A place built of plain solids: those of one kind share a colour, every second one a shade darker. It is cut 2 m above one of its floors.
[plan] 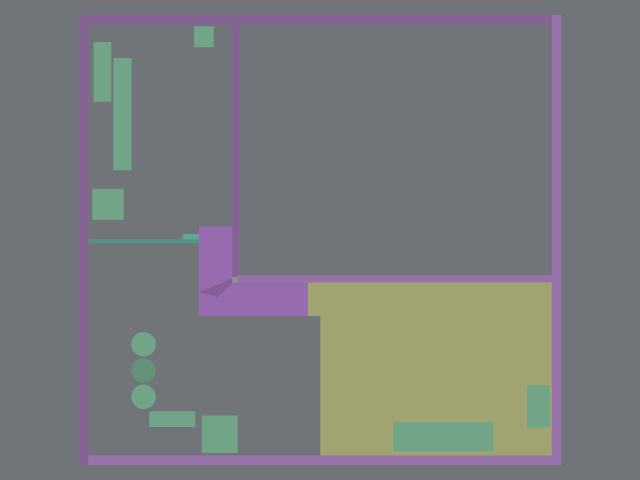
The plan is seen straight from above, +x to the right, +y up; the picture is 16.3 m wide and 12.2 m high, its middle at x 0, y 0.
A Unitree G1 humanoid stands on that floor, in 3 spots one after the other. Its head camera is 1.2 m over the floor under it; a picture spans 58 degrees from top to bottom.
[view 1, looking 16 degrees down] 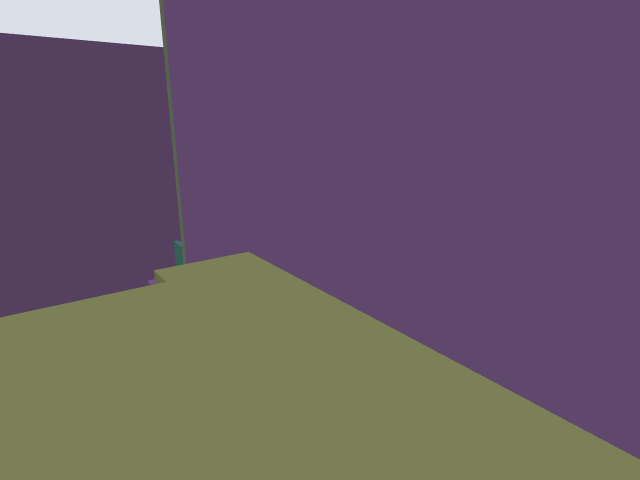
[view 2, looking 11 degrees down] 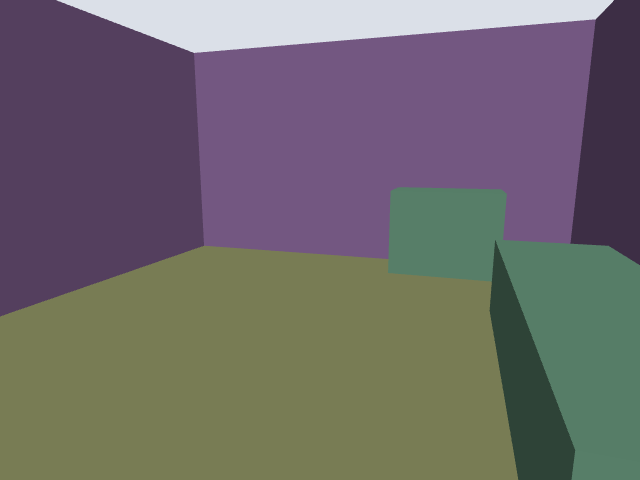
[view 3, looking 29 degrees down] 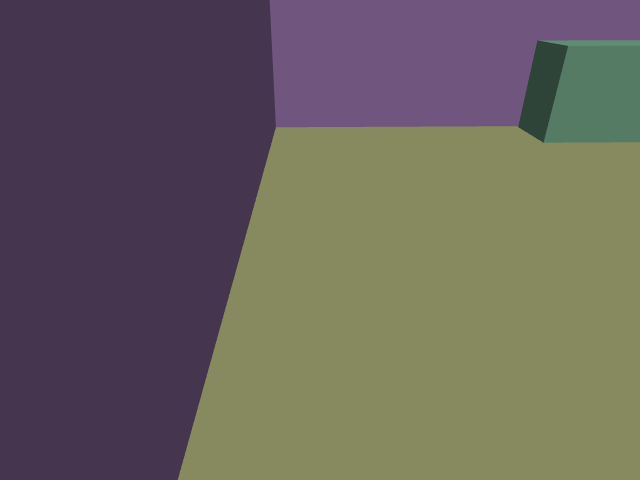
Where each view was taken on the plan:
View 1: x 3.15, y -2.78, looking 144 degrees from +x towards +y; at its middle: wall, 3.01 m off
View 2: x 0.90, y -4.36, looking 18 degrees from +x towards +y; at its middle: wall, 5.35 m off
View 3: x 1.21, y -1.48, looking -1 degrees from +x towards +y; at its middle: floor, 2.48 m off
